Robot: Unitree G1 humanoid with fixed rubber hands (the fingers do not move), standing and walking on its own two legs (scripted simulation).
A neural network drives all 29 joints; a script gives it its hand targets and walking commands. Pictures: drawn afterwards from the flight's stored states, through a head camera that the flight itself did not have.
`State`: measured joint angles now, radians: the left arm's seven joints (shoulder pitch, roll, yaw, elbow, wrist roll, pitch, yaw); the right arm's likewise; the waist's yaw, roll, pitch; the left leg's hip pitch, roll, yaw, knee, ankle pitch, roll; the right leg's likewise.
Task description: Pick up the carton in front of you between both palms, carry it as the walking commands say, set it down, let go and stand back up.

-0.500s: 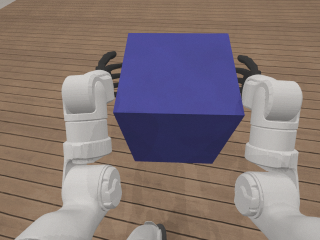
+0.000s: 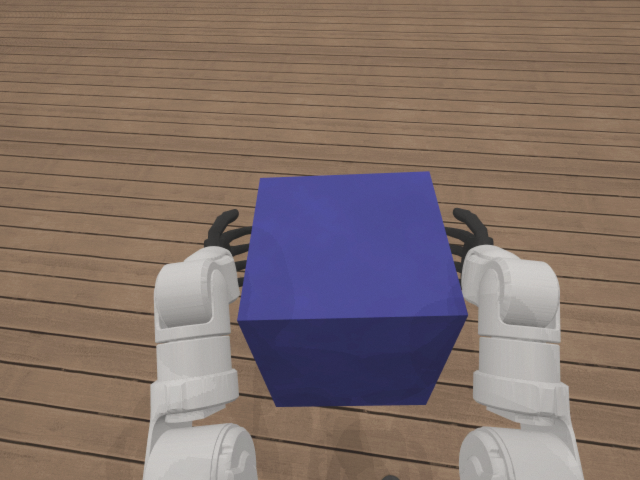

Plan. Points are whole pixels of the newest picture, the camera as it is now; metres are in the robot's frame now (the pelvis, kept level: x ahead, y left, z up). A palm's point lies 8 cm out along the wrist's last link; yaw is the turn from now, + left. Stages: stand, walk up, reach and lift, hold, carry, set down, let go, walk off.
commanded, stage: carry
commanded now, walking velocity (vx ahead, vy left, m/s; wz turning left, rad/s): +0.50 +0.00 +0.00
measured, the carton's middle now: (347, 297) +0.34 +0.00 +0.02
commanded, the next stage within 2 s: none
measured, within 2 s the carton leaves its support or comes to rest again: neither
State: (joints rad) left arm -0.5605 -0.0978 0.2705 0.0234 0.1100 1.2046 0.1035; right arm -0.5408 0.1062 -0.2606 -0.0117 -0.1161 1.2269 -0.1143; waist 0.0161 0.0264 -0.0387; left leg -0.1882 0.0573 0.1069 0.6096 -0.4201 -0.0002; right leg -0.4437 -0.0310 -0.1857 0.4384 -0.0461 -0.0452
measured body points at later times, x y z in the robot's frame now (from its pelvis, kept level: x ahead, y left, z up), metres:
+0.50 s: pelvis +0.32 +0.03 +0.01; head +0.29 +0.04 +0.46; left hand +0.60 +0.18 +0.09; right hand +0.59 -0.13 +0.09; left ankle +0.32 +0.11 -0.73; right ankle +0.26 -0.09 -0.66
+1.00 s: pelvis +0.60 -0.02 +0.02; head +0.62 -0.03 +0.47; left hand +0.87 +0.15 +0.08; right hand +0.89 -0.15 +0.07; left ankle +0.65 +0.11 -0.70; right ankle +0.61 -0.10 -0.73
